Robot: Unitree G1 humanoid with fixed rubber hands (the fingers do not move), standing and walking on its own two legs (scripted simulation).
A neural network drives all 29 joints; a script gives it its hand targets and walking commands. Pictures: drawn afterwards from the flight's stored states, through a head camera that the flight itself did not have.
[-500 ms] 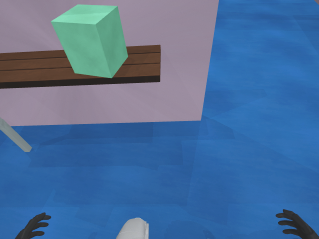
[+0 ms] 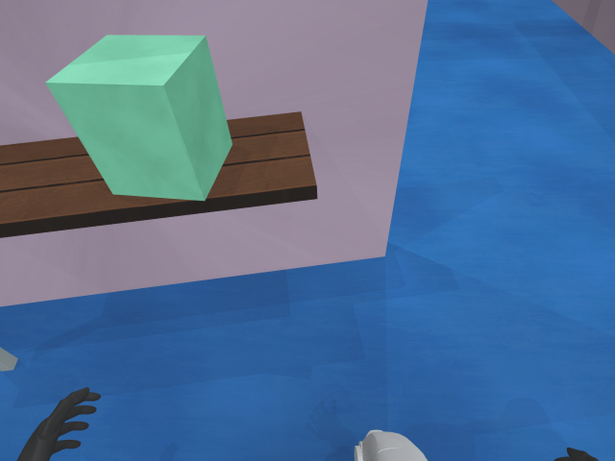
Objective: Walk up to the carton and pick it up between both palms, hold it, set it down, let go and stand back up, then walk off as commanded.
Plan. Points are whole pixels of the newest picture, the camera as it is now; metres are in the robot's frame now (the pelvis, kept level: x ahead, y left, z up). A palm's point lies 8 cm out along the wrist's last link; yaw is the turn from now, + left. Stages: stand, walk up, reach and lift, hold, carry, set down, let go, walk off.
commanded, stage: walk up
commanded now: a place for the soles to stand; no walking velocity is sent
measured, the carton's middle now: (156, 119) +0.74 +0.27 +0.08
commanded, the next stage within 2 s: none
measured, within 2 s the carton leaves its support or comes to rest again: neither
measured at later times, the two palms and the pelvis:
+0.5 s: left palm out of the picture +0.25 +0.50 -0.05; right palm (428, 322) +0.29 -0.18 -0.02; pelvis +0.16 +0.15 +0.00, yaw +2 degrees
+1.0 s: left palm out of the picture +0.42 +0.52 -0.03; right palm (388, 278) +0.38 -0.14 -0.04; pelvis +0.26 +0.19 +0.03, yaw -1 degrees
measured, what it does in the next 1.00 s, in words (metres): walks ahead: left foot, then right foot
